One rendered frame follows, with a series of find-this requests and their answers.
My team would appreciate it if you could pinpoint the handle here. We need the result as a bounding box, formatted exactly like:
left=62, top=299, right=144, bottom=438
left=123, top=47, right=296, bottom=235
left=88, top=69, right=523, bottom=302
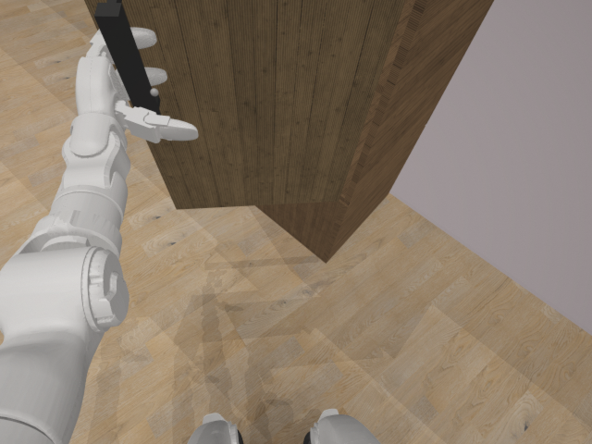
left=94, top=0, right=161, bottom=116

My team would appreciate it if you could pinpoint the robot left upper arm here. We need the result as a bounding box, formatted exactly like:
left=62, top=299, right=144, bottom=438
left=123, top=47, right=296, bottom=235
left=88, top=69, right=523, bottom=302
left=0, top=246, right=130, bottom=444

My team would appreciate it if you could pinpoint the robot left forearm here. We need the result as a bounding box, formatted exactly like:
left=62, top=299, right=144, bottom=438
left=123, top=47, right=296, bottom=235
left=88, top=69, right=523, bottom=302
left=0, top=113, right=130, bottom=335

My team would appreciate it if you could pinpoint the cupboard door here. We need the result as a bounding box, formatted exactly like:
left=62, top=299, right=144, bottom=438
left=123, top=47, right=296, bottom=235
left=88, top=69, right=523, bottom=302
left=84, top=0, right=405, bottom=210

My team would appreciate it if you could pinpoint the robot right thigh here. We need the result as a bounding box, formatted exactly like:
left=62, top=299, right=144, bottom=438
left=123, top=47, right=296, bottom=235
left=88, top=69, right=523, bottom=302
left=310, top=414, right=381, bottom=444

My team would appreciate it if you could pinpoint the robot left hand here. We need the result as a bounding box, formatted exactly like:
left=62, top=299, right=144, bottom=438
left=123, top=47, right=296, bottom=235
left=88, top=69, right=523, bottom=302
left=75, top=27, right=198, bottom=143

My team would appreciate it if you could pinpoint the robot left shin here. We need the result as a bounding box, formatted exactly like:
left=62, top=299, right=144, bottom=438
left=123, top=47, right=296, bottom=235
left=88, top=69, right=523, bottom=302
left=203, top=413, right=227, bottom=424

